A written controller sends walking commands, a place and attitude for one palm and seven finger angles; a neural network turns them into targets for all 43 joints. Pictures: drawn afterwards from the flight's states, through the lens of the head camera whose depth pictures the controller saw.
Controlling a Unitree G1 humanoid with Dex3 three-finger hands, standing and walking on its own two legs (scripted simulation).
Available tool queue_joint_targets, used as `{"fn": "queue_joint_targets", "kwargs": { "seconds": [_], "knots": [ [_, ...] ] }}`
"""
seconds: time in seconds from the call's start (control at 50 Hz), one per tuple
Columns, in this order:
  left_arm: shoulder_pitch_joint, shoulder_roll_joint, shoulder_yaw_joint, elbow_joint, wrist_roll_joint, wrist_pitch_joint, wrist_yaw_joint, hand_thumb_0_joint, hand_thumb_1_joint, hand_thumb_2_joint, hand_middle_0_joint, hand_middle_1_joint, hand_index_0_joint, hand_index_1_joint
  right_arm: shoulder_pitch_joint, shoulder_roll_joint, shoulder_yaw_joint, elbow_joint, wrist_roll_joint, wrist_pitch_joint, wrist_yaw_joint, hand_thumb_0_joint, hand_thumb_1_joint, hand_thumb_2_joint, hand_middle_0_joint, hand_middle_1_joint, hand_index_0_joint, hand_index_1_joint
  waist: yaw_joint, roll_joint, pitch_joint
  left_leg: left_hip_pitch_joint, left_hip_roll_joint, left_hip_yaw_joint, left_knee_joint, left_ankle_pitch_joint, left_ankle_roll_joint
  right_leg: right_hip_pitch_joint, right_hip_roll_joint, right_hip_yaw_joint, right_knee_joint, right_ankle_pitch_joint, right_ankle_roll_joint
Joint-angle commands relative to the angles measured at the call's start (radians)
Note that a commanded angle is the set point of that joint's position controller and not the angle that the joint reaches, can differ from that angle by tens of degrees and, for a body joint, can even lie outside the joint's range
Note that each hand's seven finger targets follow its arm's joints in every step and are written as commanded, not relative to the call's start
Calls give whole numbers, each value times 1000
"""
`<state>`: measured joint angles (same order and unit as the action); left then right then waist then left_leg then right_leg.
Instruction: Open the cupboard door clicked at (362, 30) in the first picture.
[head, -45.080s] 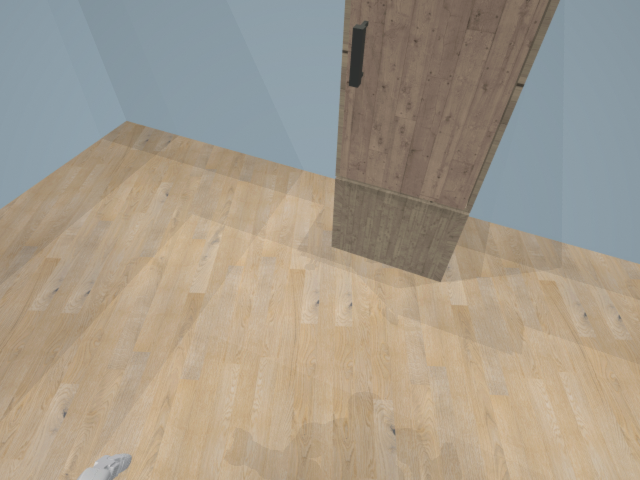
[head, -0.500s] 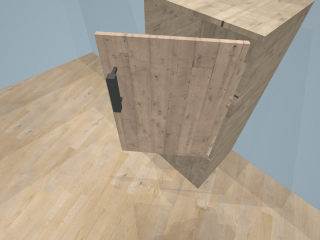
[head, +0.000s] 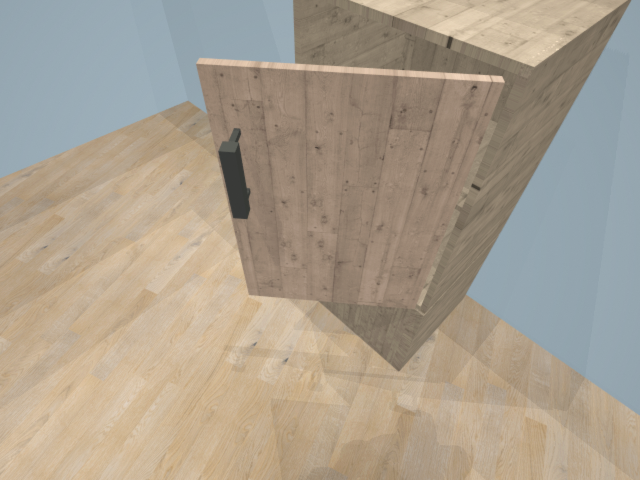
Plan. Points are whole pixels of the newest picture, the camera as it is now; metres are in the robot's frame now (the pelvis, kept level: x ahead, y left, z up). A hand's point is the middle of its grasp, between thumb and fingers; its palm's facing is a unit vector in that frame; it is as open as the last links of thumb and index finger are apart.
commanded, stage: raise the hand with hooked fingers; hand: left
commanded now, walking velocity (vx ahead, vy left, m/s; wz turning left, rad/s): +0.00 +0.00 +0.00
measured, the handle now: (238, 174) +0.55 +0.18 +0.05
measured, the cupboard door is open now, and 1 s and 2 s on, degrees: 40 40 40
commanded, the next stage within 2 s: none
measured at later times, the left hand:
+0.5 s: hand out of the picture +0.13 +0.19 -0.06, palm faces +0.03 -1.00 +0.02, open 8.6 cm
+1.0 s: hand (117, 407) +0.19 +0.25 +0.01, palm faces +0.08 -0.99 -0.07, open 11.7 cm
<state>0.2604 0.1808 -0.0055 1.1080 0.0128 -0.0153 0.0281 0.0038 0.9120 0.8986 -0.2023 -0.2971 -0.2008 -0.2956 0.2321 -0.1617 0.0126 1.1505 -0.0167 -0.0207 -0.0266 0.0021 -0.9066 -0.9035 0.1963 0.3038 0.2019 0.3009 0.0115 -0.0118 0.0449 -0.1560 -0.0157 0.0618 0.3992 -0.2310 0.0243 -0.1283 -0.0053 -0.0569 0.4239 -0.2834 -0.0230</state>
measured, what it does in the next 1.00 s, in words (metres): lowers itself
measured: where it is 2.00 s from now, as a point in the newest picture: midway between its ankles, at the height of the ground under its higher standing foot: outside the picture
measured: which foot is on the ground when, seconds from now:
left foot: down 0.00-1.00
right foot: down 0.00-1.00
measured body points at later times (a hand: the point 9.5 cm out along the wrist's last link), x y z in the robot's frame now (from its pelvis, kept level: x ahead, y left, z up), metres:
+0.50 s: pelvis -0.04 -0.01 -0.07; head +0.00 +0.01 +0.38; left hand +0.12 +0.25 -0.06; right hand +0.19 -0.26 -0.10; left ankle -0.01 +0.10 -0.74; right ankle -0.03 -0.10 -0.74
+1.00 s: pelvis -0.04 +0.01 -0.05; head +0.00 +0.01 +0.39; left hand +0.18 +0.30 +0.02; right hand +0.09 -0.24 -0.14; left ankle -0.01 +0.10 -0.74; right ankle -0.03 -0.10 -0.74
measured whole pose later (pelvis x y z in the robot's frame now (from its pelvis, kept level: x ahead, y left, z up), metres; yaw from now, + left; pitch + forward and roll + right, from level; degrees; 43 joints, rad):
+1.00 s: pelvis -0.04 +0.01 -0.05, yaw +1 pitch +9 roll -2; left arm 0.27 0.31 0.33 0.11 -0.34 -0.33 -0.34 0.00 0.01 0.52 -0.27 -0.87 -0.26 -0.87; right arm 0.32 -0.26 0.02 0.59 0.03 -0.22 -0.07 0.01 -0.90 -0.90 0.20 0.30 0.21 0.30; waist -0.01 0.03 -0.08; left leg -0.69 0.02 0.03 0.93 -0.41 0.04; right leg -0.62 0.00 -0.09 0.89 -0.44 -0.02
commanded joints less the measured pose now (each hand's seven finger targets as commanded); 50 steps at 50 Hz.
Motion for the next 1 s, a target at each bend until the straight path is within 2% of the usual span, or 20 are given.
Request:
{"fn": "queue_joint_targets", "kwargs": {
  "seconds": [0.0,0.02,0.04,0.06,0.08,0.1,0.12,0.14,0.18,0.24,0.28,0.3,0.34,0.46,0.5,0.6,0.72,0.8,0.9,0.98],
  "knots": [
    [57,118,21,-32,0,-17,7,0,900,900,-200,-300,-200,-300,31,-117,-17,-33,5,-19,-7,0,-900,-900,200,300,200,300,1,-4,5,-1,124,-113,-65,177,17,-32,-115,107,-81,177,-19],
    [54,120,21,-31,0,-17,7,0,900,900,-200,-300,-200,-300,32,-121,-17,-33,5,-19,-6,0,-900,-900,200,300,200,300,0,-4,3,-3,123,-112,-67,174,15,-32,-116,109,-79,177,-19],
    [142,88,10,-2,13,-36,50,0,900,900,-200,-300,-200,-300,-25,-120,-17,-102,15,-23,2,0,-900,-900,200,300,200,300,18,-3,10,-57,123,-66,161,276,-15,-50,-168,157,-62,604,17],
    [-591,361,183,-1506,-197,-246,32,0,877,890,-202,-315,-202,-315,27,-291,-50,-439,66,-161,-39,0,-900,-900,200,300,200,300,-98,167,-487,221,12,-81,35,368,4,25,-62,63,37,513,-6],
    [-148,281,163,-1259,-122,-197,55,0,853,880,-203,-330,-203,-330,-62,-199,-13,-405,53,-250,-69,0,-900,-900,200,300,200,300,12,331,-456,299,61,-56,20,545,9,-28,-14,42,79,277,-26],
    [-109,214,128,-1165,-142,-153,104,0,830,870,-205,-345,-205,-345,-49,-196,-33,-341,55,-272,-73,0,-900,-900,200,300,200,300,-18,282,-369,183,59,-61,37,438,-24,-79,-11,1,75,133,-15],
    [172,-55,-14,-937,-158,-68,85,0,807,860,-207,-360,-207,-360,-7,-152,-37,-337,64,-265,-61,0,-900,-900,200,300,200,300,-46,130,-217,98,73,-78,25,357,-10,-151,-6,-27,63,117,0],
    [-34,6,31,-1136,-202,-108,63,0,783,850,-208,-375,-208,-375,-41,-207,-44,-425,71,-269,-52,0,-900,-900,200,300,200,300,-57,54,-93,-6,57,-110,41,238,-7,-176,-11,-36,57,131,4],
    [-12,76,116,-1042,-192,-214,12,0,737,830,-212,-405,-212,-405,-50,-230,-69,-471,42,-281,-55,0,-900,-900,200,300,200,300,-76,-124,-18,-132,30,-104,119,87,0,-311,1,-47,70,45,11],
    [323,12,177,-804,-233,-384,-133,0,667,800,-217,-450,-217,-450,-95,-209,-86,-554,26,-271,-22,0,-900,-900,200,300,200,300,32,-261,-34,-341,4,-76,251,20,-21,-414,10,-44,206,-12,3],
    [389,22,194,-824,-268,-514,-269,0,620,780,-220,-480,-220,-480,-128,-212,-97,-616,27,-268,7,0,-900,-900,200,300,200,300,59,-229,-109,-436,-10,-52,341,12,-33,-422,4,-19,303,37,-5],
    [398,62,229,-788,-277,-553,-343,0,597,770,-222,-495,-222,-495,-126,-223,-105,-650,31,-265,24,0,-900,-900,200,300,200,300,75,-109,-136,-443,-22,-47,381,35,-39,-406,-6,6,347,90,-20],
    [339,154,287,-876,-292,-604,-448,0,550,750,-225,-525,-225,-525,-142,-230,-107,-714,39,-265,34,0,-900,-900,200,300,200,300,67,-30,-246,-486,-26,-29,455,40,-33,-397,-22,50,401,132,-17],
    [-12,205,342,-1304,-379,-582,-397,0,410,690,-235,-615,-235,-615,-91,-204,-91,-791,44,-254,-11,0,-900,-900,200,300,200,300,2,111,-378,-467,0,-53,532,-66,0,-504,-3,108,391,-107,4],
    [-179,230,302,-1434,-361,-620,-365,0,363,670,-238,-645,-238,-645,-55,-210,-76,-762,35,-262,-30,0,-900,-900,200,300,200,300,-55,118,-362,-464,18,-84,566,-69,10,-559,12,111,412,-102,0],
    [-151,199,186,-1312,-321,-564,-415,0,247,620,-247,-720,-247,-720,-39,-233,-51,-709,51,-286,-60,0,-900,-900,200,300,200,300,-98,126,-277,-479,32,-117,555,-119,18,-610,30,83,397,-142,-6],
    [12,301,356,-1134,-357,-272,-461,0,107,560,-257,-810,-257,-810,-70,-223,-44,-758,73,-257,-70,0,-900,-900,200,300,200,300,15,20,-355,-474,13,-100,446,-69,10,-409,5,74,312,-119,11],
    [32,322,481,-1192,-425,-256,-385,0,13,520,-263,-870,-263,-870,-89,-194,-39,-772,63,-243,-67,0,-900,-900,200,300,200,300,62,-18,-364,-447,14,-98,411,7,-2,-325,8,53,313,-31,12],
    [-81,276,387,-1197,-370,-369,-354,0,-103,470,-272,-945,-272,-945,-36,-216,-40,-738,52,-262,-50,0,-900,-900,200,300,200,300,-12,18,-243,-424,23,-97,394,-13,2,-448,28,21,328,-27,7],
    [-155,280,329,-1166,-356,-386,-429,0,-197,430,-278,-1005,-278,-1005,0,-242,-44,-721,65,-291,-59,0,-900,-900,200,300,200,300,-44,70,-286,-367,24,-102,375,-68,6,-462,22,25,299,-83,8]
  ]
}}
